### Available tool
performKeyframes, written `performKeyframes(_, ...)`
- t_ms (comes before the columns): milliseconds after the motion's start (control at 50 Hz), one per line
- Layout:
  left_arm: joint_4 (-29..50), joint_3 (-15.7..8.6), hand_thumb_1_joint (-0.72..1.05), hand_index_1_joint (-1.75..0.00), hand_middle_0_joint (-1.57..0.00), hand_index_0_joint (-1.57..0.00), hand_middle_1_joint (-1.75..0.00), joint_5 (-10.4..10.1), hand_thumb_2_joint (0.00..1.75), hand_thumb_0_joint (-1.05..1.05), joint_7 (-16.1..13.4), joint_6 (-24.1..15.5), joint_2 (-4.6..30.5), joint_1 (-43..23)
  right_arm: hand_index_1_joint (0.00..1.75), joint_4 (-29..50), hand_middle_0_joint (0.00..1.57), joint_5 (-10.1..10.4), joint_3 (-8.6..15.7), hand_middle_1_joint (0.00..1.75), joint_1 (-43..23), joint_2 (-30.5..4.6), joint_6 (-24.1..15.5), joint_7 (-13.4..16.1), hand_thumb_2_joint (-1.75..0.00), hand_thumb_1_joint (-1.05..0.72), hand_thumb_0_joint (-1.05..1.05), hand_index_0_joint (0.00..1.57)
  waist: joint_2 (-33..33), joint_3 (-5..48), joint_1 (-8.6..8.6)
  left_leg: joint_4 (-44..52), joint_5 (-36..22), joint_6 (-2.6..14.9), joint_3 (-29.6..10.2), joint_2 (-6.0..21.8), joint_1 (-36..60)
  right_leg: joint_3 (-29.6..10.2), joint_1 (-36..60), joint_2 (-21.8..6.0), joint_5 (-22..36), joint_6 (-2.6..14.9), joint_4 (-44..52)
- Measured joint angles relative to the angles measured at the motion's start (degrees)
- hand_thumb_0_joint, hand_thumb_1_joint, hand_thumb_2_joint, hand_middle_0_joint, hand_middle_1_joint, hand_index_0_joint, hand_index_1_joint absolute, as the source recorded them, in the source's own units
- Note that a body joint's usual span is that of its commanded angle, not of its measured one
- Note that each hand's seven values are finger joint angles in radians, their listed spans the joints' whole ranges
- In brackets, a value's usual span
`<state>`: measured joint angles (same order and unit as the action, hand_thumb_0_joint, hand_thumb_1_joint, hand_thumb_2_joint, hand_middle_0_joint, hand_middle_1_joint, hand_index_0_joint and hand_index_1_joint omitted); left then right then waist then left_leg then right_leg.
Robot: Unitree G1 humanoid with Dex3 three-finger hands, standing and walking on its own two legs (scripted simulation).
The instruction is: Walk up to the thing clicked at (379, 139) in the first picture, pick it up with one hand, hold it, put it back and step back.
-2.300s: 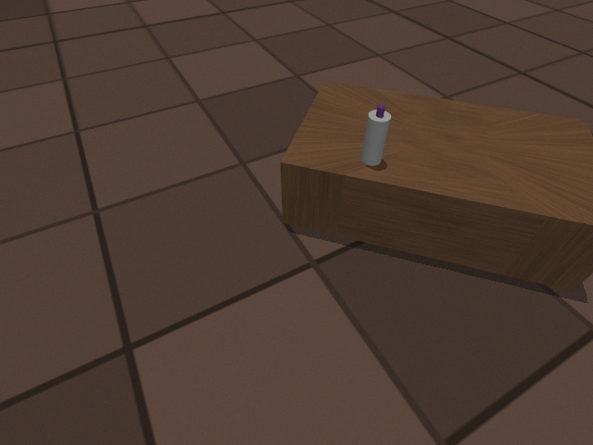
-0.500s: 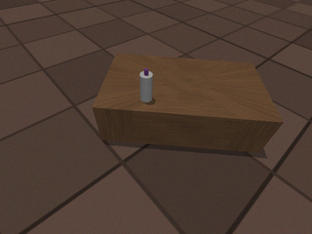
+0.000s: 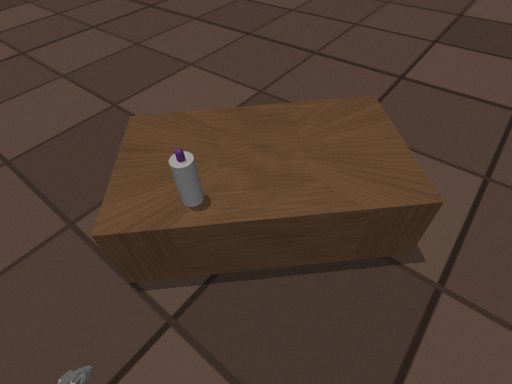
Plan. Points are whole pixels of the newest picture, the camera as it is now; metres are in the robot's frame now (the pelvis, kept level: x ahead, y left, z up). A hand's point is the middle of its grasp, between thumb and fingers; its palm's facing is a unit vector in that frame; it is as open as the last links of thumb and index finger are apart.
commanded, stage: walk up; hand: left
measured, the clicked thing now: (186, 175) +0.82 +0.25 -0.28
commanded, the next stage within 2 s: none
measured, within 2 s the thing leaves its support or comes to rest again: neither
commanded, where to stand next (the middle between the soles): +0.37 +0.03 m, yaw +2 degrees
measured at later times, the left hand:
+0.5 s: hand (101, 356) +0.22 +0.30 -0.14, palm faces -0.06 -0.94 -0.34, open 7.4 cm
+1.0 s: hand (140, 279) +0.36 +0.26 -0.12, palm faces +0.00 -0.90 -0.44, open 7.4 cm
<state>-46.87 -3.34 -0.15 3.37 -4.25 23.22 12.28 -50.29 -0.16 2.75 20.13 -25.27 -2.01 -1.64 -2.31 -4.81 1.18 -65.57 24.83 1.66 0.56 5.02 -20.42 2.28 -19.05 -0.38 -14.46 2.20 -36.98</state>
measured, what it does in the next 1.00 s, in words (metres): walks ahead: left foot, then right foot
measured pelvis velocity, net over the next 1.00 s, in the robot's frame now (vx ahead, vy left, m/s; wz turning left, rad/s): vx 0.28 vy -0.02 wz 0.02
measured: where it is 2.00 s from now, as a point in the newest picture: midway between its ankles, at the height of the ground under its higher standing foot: (266, 365)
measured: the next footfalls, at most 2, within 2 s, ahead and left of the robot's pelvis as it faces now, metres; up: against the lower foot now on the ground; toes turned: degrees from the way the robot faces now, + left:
left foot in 0.28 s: +0.24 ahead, +0.15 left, +0.00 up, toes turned +6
right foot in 0.68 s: +0.38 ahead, -0.12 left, +0.00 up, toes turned -1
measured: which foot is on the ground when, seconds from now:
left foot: up 0.00-0.26, down 0.28-0.70, up 0.72-1.00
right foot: down 0.00-0.30, up 0.32-0.66, down 0.68-1.00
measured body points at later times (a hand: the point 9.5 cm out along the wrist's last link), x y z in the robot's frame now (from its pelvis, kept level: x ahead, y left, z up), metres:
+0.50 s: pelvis +0.17 +0.02 +0.01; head +0.19 +0.05 +0.46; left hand +0.22 +0.35 -0.12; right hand +0.23 -0.30 -0.08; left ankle +0.20 +0.14 -0.72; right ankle +0.22 -0.11 -0.67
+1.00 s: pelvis +0.28 -0.02 +0.00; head +0.31 -0.04 +0.45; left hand +0.36 +0.30 -0.09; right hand +0.35 -0.33 -0.14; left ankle +0.33 +0.13 -0.70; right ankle +0.34 -0.12 -0.72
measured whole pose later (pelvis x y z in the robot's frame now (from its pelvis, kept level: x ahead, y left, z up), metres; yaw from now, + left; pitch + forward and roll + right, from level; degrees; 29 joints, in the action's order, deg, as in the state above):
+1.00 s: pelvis +0.28 -0.02 +0.00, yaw +1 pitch -2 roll +1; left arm -50.8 -1.5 1.1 -0.1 -3.3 21.7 12.2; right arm -53.2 -0.5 2.2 14.2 -23.4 0.8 -1.2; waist -2.8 -5.3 -0.9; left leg -44.5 21.9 0.5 -0.5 2.6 -23.2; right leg 4.4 -20.1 -2.1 -15.3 2.0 -37.4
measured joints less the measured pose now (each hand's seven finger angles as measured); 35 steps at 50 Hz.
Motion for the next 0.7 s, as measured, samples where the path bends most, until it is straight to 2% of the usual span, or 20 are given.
performKeyframes(40,-0.12,0.51,0.90,-0.30,-0.20,-0.20,-0.30,0.05,0.90,0.01,-0.25,-0.15,-0.70,1.51,0.30,0.74,0.21,-0.09,-0.03,0.30,-1.06,0.15,-0.48,-0.42,-0.90,-0.91,0.01,0.21,-0.57,0.39,-0.50,2.11,-2.29,-0.17,0.11,0.18,-3.58,-0.04,2.10,0.40,0.08,0.11,2.36)
performKeyframes(120,-0.27,0.77,0.90,-0.30,-0.20,-0.20,-0.30,0.59,0.90,0.01,-0.32,-0.25,-0.87,4.28,0.30,1.86,0.21,-0.68,0.14,0.30,-2.26,0.75,-0.88,-1.59,-0.90,-0.91,0.01,0.21,-0.64,0.84,-1.58,12.71,-4.77,-1.21,0.86,0.93,-7.58,0.25,5.05,0.99,-1.03,0.34,4.81)
performKeyframes(240,-0.80,0.49,0.90,-0.30,-0.20,-0.20,-0.30,1.03,0.90,0.01,-0.20,0.14,0.76,8.02,0.30,1.51,0.21,-1.23,0.58,0.30,-2.87,1.52,-1.12,-2.62,-0.90,-0.91,0.01,0.21,1.37,1.65,-3.46,26.94,-10.23,-1.02,2.20,0.17,-5.80,0.64,8.28,0.69,-5.90,-0.71,3.70)
performKeyframes(280,-1.36,0.51,0.90,-0.30,-0.20,-0.20,-0.30,1.14,0.90,0.01,-0.34,0.55,1.46,9.08,0.30,1.82,0.21,-1.39,0.88,0.30,-2.66,1.35,-1.98,-2.55,-0.90,-0.91,0.01,0.21,2.53,2.13,-3.25,30.19,-12.80,-0.57,2.85,-1.08,-3.24,0.54,8.28,-0.34,-9.36,-1.39,0.27)
performKeyframes(300,-1.80,0.44,0.90,-0.30,-0.20,-0.20,-0.30,1.13,0.90,0.01,-0.54,0.80,1.77,9.33,0.30,2.01,0.21,-1.54,1.04,0.30,-2.90,1.44,-2.47,-2.30,-0.90,-0.91,0.01,0.21,3.85,1.89,-3.14,29.50,-14.16,-0.52,3.72,-2.02,-2.77,-0.21,7.39,-1.50,-11.04,-0.83,-3.37)
performKeyframes(340,-3.26,0.50,0.90,-0.30,-0.20,-0.20,-0.30,0.98,0.90,0.01,-1.08,1.58,1.50,8.99,0.30,2.96,0.21,-1.33,1.13,0.30,-3.19,1.45,-3.19,-1.84,-0.90,-0.91,0.01,0.21,4.61,1.54,-2.41,27.28,-11.91,-0.28,4.51,-2.48,-2.40,-2.39,3.09,-0.91,-12.58,-0.13,-14.56)
performKeyframes(380,-4.20,0.89,0.90,-0.30,-0.20,-0.20,-0.30,0.92,0.90,0.01,-1.30,2.03,1.75,8.16,0.30,3.57,0.21,-0.69,0.82,0.30,-3.08,2.00,-3.38,-1.50,-0.90,-0.91,0.00,0.21,5.21,1.03,-1.68,28.20,-10.89,-0.05,4.75,-2.54,-0.56,-3.40,-1.45,0.09,-11.71,0.13,-22.97)
performKeyframes(420,-4.44,0.83,0.90,-0.30,-0.20,-0.20,-0.30,0.75,0.90,0.01,-1.24,1.83,2.11,7.34,0.30,3.77,0.21,-0.36,0.26,0.30,-2.49,2.57,-3.38,-1.21,-0.90,-0.91,0.00,0.21,6.03,0.64,-1.27,30.75,-11.06,-0.17,5.00,-2.75,1.94,-3.16,-4.92,-0.53,-9.30,0.03,-24.94)
performKeyframes(520,-3.78,0.32,0.90,-0.30,-0.20,-0.20,-0.30,0.84,0.90,0.01,-0.23,1.64,2.08,5.81,0.30,3.53,0.21,-0.46,-0.35,0.30,-0.39,2.43,-2.97,-1.05,-0.90,-0.90,0.00,0.21,5.97,0.49,-0.47,35.18,-10.53,-0.48,5.32,-2.78,6.88,-1.67,-9.18,-3.79,-5.37,-1.47,-15.91)
performKeyframes(580,-3.76,0.14,0.90,-0.30,-0.20,-0.20,-0.30,0.96,0.90,0.01,0.19,1.70,1.57,4.66,0.30,3.37,0.21,-0.46,-0.25,0.30,0.86,1.63,-2.44,-1.23,-0.90,-0.90,0.00,0.21,4.71,0.54,0.40,35.83,-9.13,-0.97,5.07,-2.49,8.94,-1.15,-9.05,-4.55,-2.84,-1.82,-8.59)
performKeyframes(680,-3.59,-0.07,0.90,-0.30,-0.20,-0.20,-0.30,1.07,0.90,0.01,-0.79,0.23,1.47,3.20,0.30,2.67,0.21,-0.14,-0.42,0.30,1.96,0.60,-0.40,-0.87,-0.90,-0.90,0.01,0.21,2.44,1.03,0.89,29.21,-2.79,-2.59,4.14,-0.99,8.88,-0.11,-4.10,-2.55,4.60,-1.52,2.61)
performKeyframes(700,-3.69,-0.29,0.90,-0.30,-0.20,-0.20,-0.30,1.25,0.90,0.01,-1.28,-0.15,1.12,2.61,0.30,2.27,0.21,0.01,-0.45,0.30,1.57,0.42,0.04,-0.56,-0.90,-0.90,0.01,0.21,1.22,0.69,0.67,25.42,-1.05,-1.72,3.32,0.05,7.72,0.43,-4.09,-1.56,4.93,-1.16,1.42)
